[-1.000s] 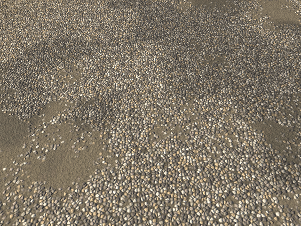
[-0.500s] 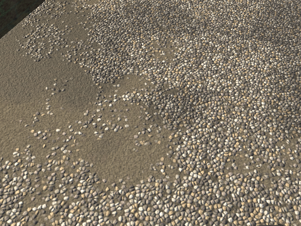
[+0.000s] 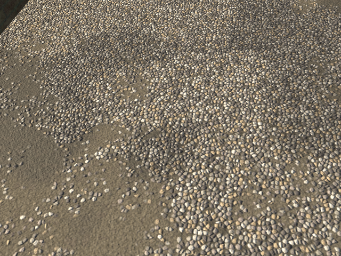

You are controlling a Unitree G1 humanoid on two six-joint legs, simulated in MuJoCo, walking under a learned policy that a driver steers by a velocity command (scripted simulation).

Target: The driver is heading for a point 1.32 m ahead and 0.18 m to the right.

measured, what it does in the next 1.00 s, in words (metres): steps on the spot, turning right: left foot, then right foot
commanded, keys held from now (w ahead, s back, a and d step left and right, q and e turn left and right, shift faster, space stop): e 0.34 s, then no key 0.66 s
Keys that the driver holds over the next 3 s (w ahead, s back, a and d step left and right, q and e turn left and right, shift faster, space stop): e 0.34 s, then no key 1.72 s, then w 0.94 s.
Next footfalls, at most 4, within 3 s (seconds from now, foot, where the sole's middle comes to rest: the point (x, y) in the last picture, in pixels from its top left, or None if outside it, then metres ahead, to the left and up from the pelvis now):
0.28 left None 0.05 0.12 -0.77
0.66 right None -0.02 -0.08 -0.77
2.38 right None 0.05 -0.10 -0.77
2.86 left None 0.43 -0.06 -0.77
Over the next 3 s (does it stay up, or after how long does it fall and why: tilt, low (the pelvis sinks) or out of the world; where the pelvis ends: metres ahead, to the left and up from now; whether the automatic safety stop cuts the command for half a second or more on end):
stays up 0.33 -0.07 0.00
